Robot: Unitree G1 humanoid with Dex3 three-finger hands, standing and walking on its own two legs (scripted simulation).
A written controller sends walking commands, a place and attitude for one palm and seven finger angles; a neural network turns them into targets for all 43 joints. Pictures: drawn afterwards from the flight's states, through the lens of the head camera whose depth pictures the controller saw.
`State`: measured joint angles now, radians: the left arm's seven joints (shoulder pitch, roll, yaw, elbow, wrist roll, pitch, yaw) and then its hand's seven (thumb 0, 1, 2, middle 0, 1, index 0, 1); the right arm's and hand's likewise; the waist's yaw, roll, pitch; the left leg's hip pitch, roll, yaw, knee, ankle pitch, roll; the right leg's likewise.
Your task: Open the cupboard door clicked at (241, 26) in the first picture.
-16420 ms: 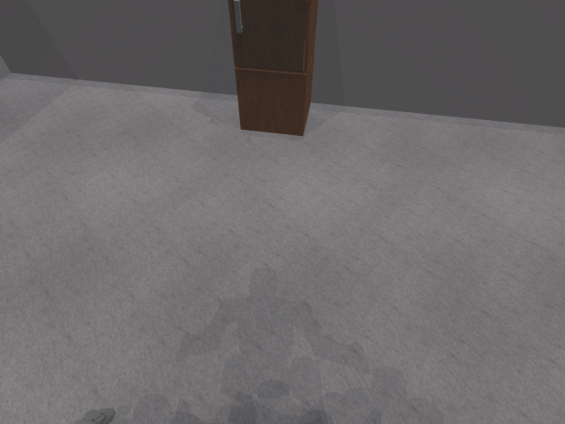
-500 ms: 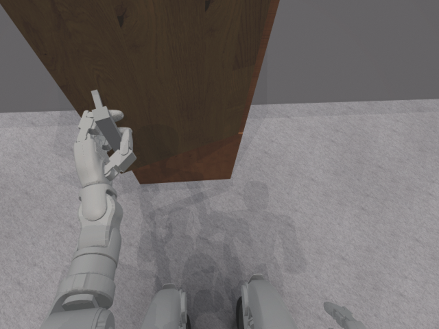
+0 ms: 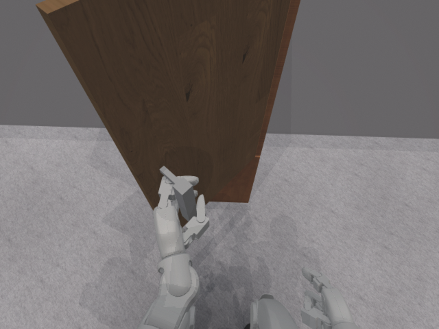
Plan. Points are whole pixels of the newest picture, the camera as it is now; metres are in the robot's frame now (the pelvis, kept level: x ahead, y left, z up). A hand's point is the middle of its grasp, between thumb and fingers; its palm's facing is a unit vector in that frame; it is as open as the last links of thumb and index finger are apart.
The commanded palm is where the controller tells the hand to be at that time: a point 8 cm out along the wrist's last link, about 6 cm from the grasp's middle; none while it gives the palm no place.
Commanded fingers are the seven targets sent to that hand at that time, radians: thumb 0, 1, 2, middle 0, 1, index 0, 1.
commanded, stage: open thumb and fingers to let go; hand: left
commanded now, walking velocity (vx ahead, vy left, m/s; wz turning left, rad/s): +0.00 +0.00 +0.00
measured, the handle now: (178, 195) +0.35 +0.09 +0.01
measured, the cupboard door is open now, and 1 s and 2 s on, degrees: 49 50 51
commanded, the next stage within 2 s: slide the hand sideways off the handle in 0.90 s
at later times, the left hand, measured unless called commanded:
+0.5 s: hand (205, 212) +0.32 +0.04 +0.01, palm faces +0.39 -0.92 -0.04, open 10.6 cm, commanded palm +0.27 +0.09 +0.00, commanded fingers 0.00 -0.50 0.30 -0.30 -1.20 -0.30 -1.20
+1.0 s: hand (204, 215) +0.32 +0.04 +0.01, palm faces +0.33 -0.94 -0.03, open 14.8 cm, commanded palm +0.27 +0.08 +0.00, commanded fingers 0.00 -0.50 0.30 -0.15 -0.30 -0.15 -0.30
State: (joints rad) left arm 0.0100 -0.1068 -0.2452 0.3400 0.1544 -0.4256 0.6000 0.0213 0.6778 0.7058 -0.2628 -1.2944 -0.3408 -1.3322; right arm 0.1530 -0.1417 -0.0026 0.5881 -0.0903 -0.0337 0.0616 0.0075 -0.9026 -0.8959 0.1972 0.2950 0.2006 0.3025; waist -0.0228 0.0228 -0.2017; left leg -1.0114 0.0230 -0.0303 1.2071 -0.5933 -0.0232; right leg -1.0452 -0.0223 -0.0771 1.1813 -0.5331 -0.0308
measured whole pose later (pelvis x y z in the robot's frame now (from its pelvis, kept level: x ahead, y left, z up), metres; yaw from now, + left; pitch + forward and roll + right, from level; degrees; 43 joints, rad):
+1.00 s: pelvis -0.04 +0.00 -0.01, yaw +1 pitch +21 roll +0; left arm -0.21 -0.14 -0.17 0.55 0.15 -0.48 0.66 -0.01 -0.49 0.30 -0.37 -0.61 -0.37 -0.63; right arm 0.15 -0.16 -0.01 0.64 -0.11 -0.07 0.02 0.01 -0.90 -0.90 0.20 0.30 0.20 0.30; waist -0.03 0.03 -0.18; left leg -1.07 0.01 -0.03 1.25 -0.55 -0.03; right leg -1.11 -0.04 -0.07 1.23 -0.50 -0.04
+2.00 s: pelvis -0.02 +0.00 -0.03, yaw +1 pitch +22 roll +0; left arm 0.36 0.06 -0.20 -0.03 -0.01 -0.46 0.05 -0.01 -0.50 0.30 -0.15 -0.30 -0.15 -0.30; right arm 0.19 -0.21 0.00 0.42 -0.02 -0.04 0.01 0.01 -0.90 -0.90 0.20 0.30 0.20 0.30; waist 0.01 0.03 -0.18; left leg -1.10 0.00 -0.03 1.34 -0.63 -0.02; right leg -1.13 -0.05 -0.07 1.33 -0.57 -0.03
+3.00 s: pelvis +0.00 +0.02 +0.06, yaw +1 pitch +7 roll -1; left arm 0.65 0.29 0.05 -0.38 -0.04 -0.03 0.09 -0.01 -0.25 0.40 -0.16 -0.30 -0.16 -0.30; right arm 0.29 -0.22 0.04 0.42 0.03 -0.04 -0.13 0.01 -0.90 -0.90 0.20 0.30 0.20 0.30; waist 0.02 0.06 -0.13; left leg -0.53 0.00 -0.02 0.90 -0.48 0.01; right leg -0.55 -0.03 -0.07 0.85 -0.42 0.00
